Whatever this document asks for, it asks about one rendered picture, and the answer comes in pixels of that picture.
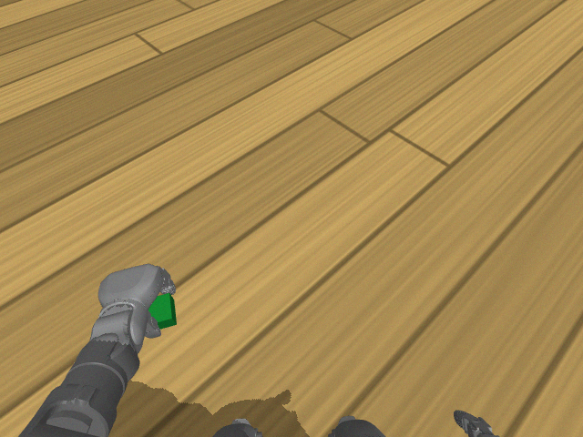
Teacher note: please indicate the left robot hand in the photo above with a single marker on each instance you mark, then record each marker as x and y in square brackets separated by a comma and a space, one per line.
[141, 283]

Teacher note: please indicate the right robot hand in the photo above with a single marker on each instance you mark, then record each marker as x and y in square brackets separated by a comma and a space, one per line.
[474, 427]

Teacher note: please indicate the small box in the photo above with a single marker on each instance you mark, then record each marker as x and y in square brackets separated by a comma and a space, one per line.
[163, 311]

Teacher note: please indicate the left robot arm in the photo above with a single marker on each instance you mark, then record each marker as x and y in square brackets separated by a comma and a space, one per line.
[85, 404]

